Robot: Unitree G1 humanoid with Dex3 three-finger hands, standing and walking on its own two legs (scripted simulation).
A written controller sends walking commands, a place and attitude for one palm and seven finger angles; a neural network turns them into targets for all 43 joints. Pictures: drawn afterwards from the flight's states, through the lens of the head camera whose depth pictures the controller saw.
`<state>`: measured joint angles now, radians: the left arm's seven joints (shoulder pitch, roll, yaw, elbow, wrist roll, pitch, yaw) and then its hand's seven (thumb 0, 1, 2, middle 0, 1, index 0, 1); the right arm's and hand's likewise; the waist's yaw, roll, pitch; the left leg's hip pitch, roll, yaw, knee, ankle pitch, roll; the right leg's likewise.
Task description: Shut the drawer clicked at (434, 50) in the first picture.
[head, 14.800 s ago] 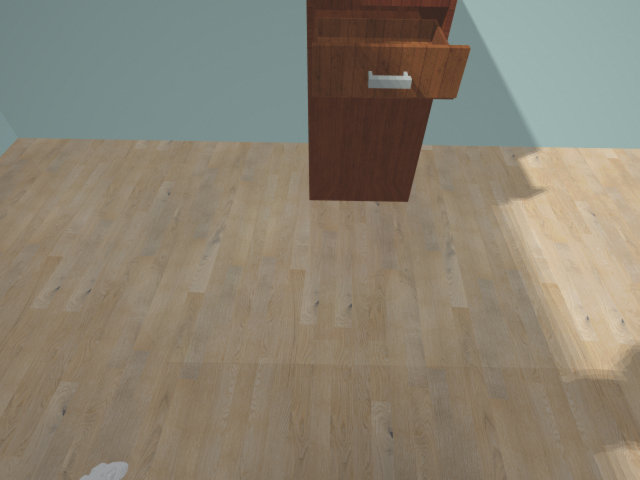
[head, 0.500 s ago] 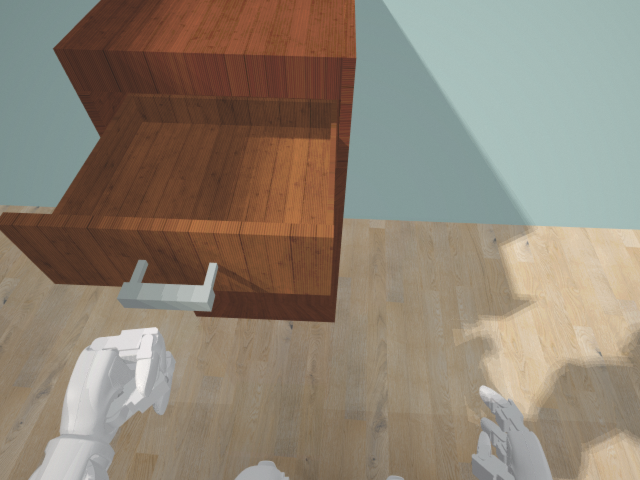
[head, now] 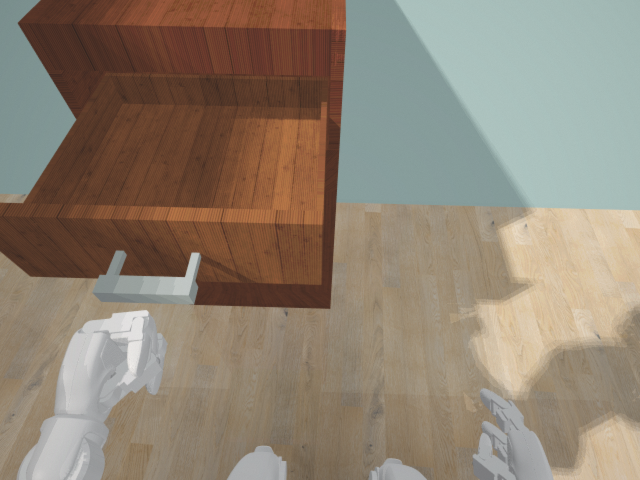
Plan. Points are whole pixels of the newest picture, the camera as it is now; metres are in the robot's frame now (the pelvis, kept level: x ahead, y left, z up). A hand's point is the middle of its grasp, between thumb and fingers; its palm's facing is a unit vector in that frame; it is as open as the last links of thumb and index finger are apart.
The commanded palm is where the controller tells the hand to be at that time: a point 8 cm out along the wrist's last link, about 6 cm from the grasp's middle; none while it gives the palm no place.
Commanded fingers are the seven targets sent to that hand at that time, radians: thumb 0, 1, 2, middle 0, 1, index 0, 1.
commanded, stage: bring the fist close to the handle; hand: left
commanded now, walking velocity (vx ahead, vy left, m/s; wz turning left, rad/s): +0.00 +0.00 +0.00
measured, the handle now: (152, 274) +0.35 +0.23 +0.05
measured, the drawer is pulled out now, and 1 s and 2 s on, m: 0.29 0.26 0.14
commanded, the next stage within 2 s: push the drawer shut in 0.14 s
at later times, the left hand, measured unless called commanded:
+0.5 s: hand (167, 345) +0.26 +0.18 +0.05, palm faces +0.00 -1.00 -0.07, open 3.3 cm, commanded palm +0.24 +0.24 +0.05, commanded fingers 0.00 0.90 0.90 -1.40 -1.60 -1.40 -1.60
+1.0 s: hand (173, 311) +0.30 +0.19 +0.05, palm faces -0.01 -1.00 -0.06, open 2.8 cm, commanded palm +0.30 +0.25 +0.05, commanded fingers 0.00 0.90 0.90 -1.40 -1.60 -1.40 -1.60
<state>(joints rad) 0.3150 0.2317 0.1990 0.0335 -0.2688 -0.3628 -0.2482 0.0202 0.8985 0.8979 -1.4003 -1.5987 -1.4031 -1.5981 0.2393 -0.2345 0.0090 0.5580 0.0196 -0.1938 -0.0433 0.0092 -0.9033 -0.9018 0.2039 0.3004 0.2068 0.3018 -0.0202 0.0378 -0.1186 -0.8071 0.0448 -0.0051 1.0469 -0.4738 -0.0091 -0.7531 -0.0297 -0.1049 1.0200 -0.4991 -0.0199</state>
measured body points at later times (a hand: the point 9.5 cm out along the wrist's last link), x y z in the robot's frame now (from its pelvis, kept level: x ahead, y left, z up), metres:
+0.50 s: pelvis +0.00 -0.01 +0.00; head +0.06 -0.01 +0.44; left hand +0.25 +0.24 +0.06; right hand +0.17 -0.24 -0.09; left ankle +0.02 +0.12 -0.67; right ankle +0.00 -0.11 -0.67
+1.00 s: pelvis -0.02 -0.01 +0.00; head +0.05 -0.01 +0.44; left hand +0.30 +0.24 +0.05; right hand +0.14 -0.25 -0.10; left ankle +0.02 +0.12 -0.67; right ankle +0.00 -0.11 -0.67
